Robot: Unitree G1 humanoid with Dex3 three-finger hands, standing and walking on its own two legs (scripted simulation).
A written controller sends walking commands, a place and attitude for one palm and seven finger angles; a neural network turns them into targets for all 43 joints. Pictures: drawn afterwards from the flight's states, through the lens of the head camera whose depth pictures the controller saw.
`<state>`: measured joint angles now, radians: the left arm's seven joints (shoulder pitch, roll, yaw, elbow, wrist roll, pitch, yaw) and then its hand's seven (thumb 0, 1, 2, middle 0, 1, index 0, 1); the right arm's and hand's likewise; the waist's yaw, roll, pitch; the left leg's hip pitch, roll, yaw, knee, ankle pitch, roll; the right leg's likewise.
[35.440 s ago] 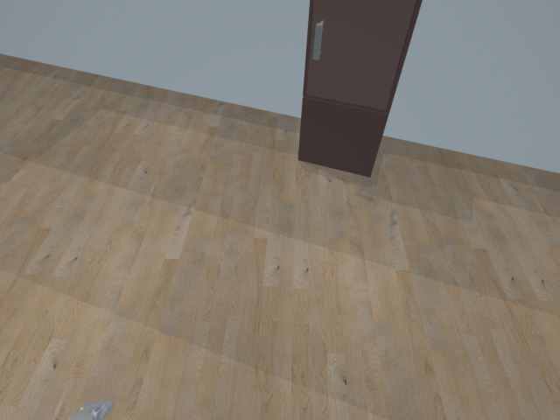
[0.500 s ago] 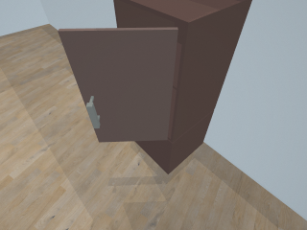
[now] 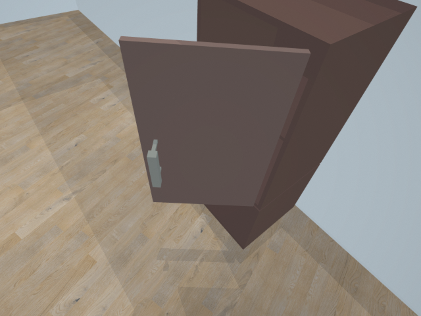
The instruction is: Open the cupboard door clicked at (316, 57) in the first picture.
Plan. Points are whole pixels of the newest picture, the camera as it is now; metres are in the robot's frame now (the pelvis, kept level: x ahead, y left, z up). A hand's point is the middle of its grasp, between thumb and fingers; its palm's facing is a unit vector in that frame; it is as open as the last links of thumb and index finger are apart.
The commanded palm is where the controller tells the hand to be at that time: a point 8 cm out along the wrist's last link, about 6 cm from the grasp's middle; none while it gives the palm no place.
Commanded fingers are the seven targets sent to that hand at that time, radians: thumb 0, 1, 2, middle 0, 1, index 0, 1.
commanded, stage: come to a stop and stand still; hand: left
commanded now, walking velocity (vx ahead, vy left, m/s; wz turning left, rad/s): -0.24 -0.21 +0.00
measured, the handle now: (156, 163) +0.51 +0.18 -0.09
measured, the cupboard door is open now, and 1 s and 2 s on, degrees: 50 50 50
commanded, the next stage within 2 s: look again from close up in 1.36 s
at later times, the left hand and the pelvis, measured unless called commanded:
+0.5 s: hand out of the picture +0.11 +0.13 -0.17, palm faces +0.02 -0.97 -0.24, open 7.3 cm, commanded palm none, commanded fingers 0.00 0.90 0.90 -0.20 -0.30 -0.20 -0.30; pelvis +0.02 -0.04 -0.01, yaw +0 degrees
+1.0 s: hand out of the picture -0.01 +0.17 -0.18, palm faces +0.01 -0.98 -0.20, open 7.4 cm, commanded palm none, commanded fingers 0.00 0.90 0.90 -0.20 -0.30 -0.20 -0.30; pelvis -0.01 +0.00 +0.00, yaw -2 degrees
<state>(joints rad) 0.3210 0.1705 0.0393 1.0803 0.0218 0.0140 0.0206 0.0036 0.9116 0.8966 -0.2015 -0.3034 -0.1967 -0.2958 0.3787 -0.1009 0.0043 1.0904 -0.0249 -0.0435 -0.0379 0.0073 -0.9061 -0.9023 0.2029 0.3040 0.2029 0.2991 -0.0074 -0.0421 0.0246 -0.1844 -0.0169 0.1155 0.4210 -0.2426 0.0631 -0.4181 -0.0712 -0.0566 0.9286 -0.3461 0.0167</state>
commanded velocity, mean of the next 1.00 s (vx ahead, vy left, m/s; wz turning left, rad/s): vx -0.05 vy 0.02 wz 0.00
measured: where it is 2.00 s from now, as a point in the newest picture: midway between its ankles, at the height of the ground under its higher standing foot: outside the picture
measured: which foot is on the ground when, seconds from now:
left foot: down 0.00-0.34, up 0.36-0.66, down 0.68-1.00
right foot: up 0.00-0.30, down 0.32-1.00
